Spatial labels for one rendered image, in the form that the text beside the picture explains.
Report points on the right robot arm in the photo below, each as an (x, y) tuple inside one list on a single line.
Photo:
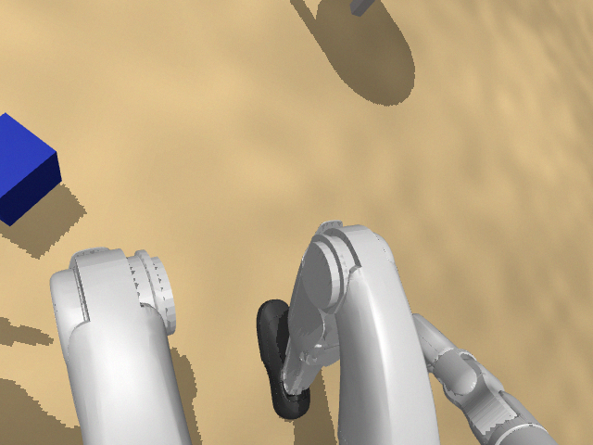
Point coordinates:
[(494, 416)]

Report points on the right robot hand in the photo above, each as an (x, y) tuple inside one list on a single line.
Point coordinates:
[(434, 343)]

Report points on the carton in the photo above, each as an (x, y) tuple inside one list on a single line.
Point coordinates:
[(29, 169)]

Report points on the right robot foot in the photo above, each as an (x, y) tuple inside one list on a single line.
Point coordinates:
[(273, 334)]

